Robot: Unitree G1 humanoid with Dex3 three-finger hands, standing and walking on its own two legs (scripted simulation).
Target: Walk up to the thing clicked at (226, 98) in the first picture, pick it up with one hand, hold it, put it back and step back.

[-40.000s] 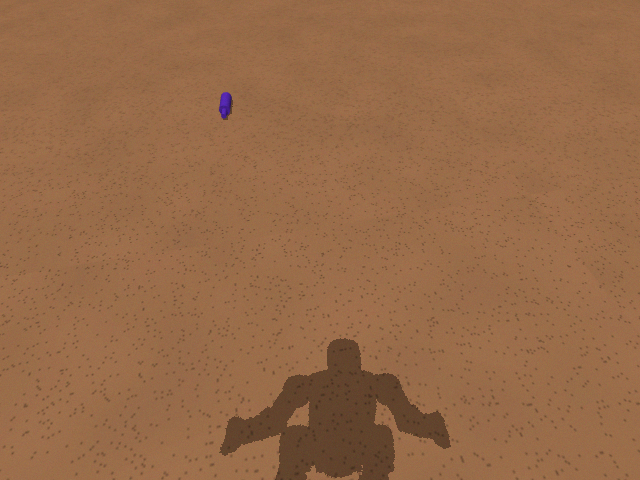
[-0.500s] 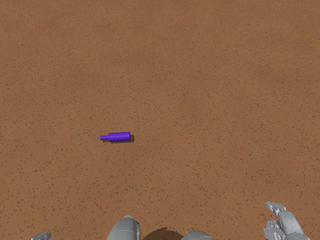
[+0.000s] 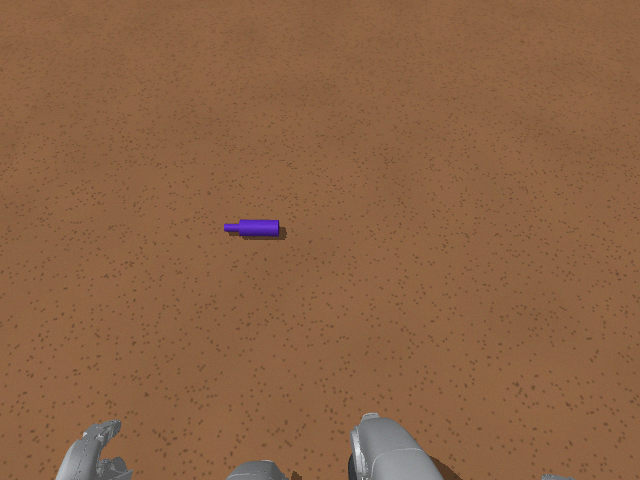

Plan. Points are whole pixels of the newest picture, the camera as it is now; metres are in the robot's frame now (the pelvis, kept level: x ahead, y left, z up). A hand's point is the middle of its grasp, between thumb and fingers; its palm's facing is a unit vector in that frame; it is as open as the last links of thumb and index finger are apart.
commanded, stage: step back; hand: left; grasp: from above
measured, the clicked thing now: (251, 227) +0.95 +0.21 -0.73
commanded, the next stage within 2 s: stand in 1.38 s
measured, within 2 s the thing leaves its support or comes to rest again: neither
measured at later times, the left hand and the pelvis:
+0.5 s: hand out of the picture -0.08 +0.27 -0.14, palm faces -0.01 -0.90 -0.43, open 7.4 cm; pelvis -0.14 -0.01 +0.00, yaw +0 degrees
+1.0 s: hand out of the picture -0.08 +0.26 -0.14, palm faces +0.01 -0.93 -0.37, open 7.4 cm; pelvis -0.14 +0.00 +0.01, yaw +1 degrees
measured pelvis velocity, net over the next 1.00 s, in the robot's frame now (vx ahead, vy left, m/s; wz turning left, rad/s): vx -0.14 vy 0.00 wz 0.01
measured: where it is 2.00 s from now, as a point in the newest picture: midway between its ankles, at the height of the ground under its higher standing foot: outside the picture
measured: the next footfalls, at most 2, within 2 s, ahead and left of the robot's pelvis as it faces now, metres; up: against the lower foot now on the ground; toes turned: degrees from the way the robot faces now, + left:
right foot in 0.22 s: -0.09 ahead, -0.13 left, +0.00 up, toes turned +0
left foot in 0.50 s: -0.10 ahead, +0.12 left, +0.00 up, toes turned -4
